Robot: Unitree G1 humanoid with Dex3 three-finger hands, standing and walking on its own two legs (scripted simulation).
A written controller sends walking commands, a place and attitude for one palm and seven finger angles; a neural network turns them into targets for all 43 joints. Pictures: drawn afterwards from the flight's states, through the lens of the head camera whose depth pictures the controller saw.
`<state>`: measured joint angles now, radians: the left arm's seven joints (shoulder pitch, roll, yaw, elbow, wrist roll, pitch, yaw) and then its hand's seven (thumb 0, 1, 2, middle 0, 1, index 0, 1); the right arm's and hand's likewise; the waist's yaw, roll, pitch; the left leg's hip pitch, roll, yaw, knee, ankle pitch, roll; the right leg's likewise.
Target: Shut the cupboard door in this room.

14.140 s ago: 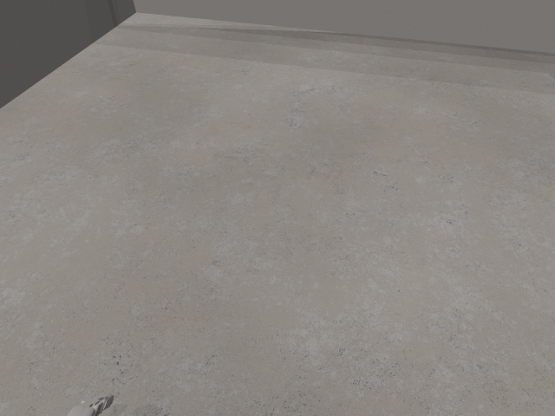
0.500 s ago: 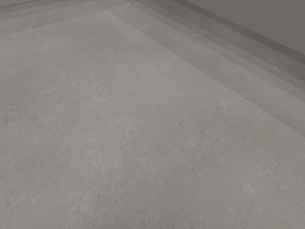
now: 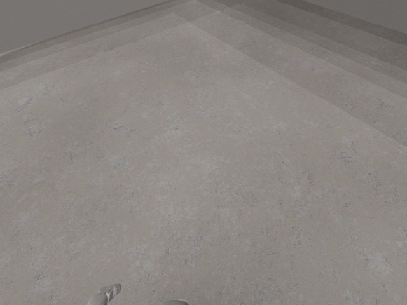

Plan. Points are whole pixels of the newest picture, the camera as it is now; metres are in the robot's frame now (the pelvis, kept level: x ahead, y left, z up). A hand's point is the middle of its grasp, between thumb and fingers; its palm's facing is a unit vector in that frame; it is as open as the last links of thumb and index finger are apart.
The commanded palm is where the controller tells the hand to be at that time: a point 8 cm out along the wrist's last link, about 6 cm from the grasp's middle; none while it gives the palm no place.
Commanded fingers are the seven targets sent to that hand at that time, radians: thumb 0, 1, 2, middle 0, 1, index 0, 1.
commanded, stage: turn or walk to find it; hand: left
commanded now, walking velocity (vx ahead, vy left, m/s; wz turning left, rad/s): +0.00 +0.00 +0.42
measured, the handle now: out of the picture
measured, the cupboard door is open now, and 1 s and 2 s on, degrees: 92 92 92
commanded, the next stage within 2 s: none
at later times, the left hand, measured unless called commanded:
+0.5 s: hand out of the picture -0.08 +0.25 -0.19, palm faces +0.30 -0.92 -0.24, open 7.4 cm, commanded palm none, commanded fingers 0.00 0.90 0.90 -0.20 -0.30 -0.20 -0.30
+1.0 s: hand out of the picture -0.02 +0.22 -0.14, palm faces +0.40 -0.87 -0.29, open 7.3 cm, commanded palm none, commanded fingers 0.00 0.90 0.90 -0.20 -0.30 -0.20 -0.30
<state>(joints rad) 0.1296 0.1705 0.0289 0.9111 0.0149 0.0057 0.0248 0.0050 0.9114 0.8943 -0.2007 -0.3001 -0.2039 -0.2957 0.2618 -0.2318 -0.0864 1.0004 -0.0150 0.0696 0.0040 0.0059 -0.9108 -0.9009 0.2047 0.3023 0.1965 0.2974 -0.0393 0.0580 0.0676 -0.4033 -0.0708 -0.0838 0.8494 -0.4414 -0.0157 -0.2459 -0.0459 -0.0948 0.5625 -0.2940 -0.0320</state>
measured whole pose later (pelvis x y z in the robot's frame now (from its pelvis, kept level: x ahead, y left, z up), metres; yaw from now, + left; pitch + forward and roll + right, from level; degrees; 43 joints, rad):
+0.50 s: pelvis -0.04 +0.04 -0.01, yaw +13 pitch -1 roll +0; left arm 0.27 0.26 0.07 1.01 0.02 0.06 0.03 0.01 0.91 0.89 -0.20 -0.30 -0.20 -0.30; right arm 0.14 -0.20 -0.05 0.96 -0.01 0.03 0.01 0.00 -0.91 -0.90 0.20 0.30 0.19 0.30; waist 0.05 -0.07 0.08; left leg -0.23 0.00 0.06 0.59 -0.33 0.02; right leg -0.38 -0.15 -0.15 0.86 -0.48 0.05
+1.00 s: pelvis -0.06 -0.01 +0.00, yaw +25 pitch -1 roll +1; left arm 0.12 0.18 0.03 0.91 0.01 0.01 0.02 0.01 0.91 0.89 -0.20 -0.30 -0.20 -0.30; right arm 0.27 -0.22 -0.08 1.00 -0.01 0.06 0.00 0.01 -0.91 -0.90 0.21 0.30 0.20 0.30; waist -0.04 0.06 0.07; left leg -0.37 -0.07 -0.11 0.71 -0.39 -0.01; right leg -0.26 -0.03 -0.08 0.58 -0.30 -0.02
